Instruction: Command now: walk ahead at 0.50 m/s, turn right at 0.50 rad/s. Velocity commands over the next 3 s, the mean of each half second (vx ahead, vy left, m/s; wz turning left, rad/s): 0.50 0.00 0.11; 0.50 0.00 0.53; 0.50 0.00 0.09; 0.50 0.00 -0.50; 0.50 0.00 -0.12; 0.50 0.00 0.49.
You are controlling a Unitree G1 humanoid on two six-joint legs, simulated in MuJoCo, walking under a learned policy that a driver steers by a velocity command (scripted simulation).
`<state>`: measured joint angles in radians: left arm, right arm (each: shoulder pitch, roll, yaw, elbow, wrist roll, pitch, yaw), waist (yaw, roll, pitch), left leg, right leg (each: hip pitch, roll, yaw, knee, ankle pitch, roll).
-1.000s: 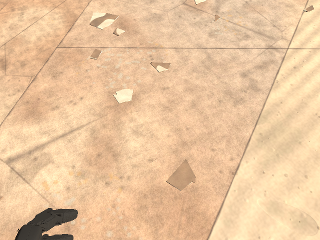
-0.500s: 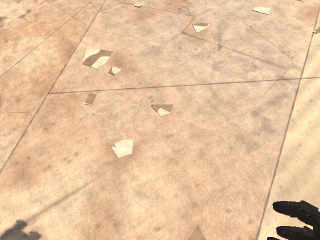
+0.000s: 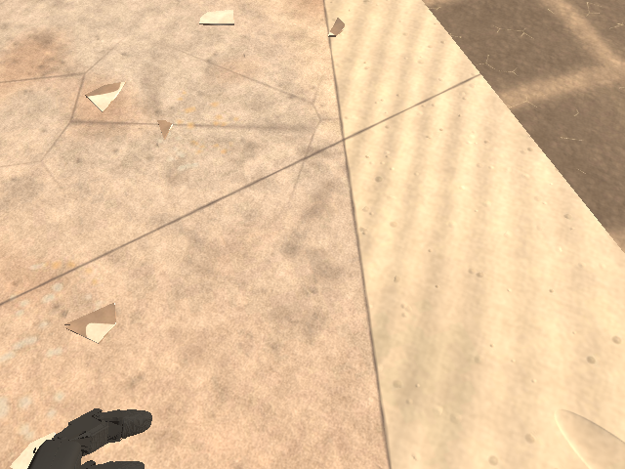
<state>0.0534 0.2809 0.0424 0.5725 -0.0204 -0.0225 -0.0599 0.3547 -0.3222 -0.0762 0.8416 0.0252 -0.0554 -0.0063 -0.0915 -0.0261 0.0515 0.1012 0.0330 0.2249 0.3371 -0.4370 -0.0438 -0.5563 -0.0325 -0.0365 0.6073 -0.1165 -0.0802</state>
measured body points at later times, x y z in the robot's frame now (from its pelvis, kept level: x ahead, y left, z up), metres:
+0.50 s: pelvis +0.28 -0.01 +0.01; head +0.31 +0.00 +0.46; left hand +0.30 +0.29 -0.11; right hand +0.49 -0.22 -0.09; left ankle +0.44 +0.14 -0.69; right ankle +0.14 -0.10 -0.72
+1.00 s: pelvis +0.58 +0.05 +0.01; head +0.61 +0.07 +0.46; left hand +0.70 +0.36 -0.06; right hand +0.74 -0.20 -0.09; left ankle +0.44 +0.12 -0.72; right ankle +0.77 -0.01 -0.71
